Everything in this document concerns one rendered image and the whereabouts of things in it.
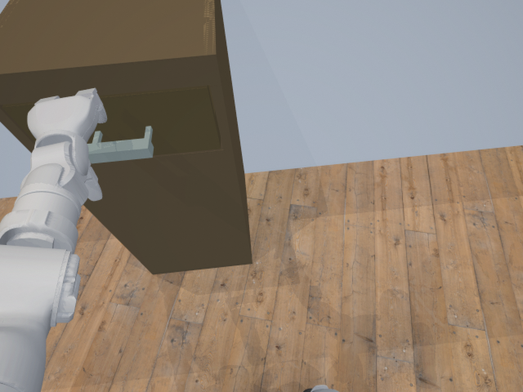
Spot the drawer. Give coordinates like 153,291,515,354
2,85,221,155

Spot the handle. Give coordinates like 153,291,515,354
87,126,154,163

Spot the robot left forearm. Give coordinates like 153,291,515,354
0,130,89,254

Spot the left robot upper arm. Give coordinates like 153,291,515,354
0,245,81,392

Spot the robot left hand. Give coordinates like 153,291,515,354
27,88,107,201

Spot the cabinet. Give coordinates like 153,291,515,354
0,0,253,274

